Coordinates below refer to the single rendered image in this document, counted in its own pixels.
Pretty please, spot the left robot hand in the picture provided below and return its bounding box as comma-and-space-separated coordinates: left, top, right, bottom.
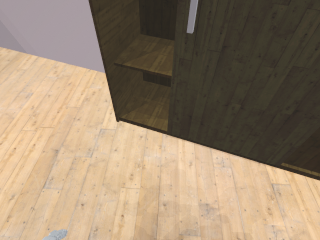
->
42, 229, 68, 240

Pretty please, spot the wardrobe door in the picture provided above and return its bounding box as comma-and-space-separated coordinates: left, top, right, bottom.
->
167, 0, 320, 166
284, 127, 320, 173

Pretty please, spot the handle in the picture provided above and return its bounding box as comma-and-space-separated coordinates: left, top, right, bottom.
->
187, 0, 198, 34

